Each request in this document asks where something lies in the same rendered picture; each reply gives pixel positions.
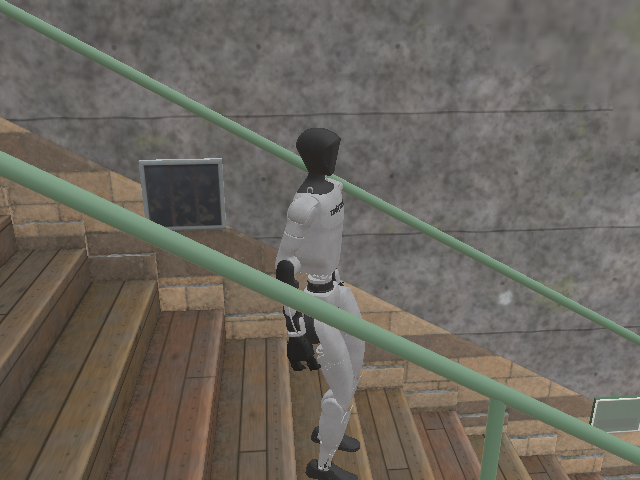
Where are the stairs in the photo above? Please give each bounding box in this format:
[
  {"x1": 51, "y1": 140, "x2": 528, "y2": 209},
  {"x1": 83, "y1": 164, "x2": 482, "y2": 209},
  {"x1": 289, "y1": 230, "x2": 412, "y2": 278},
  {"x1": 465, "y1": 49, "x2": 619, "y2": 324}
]
[{"x1": 0, "y1": 215, "x2": 604, "y2": 480}]

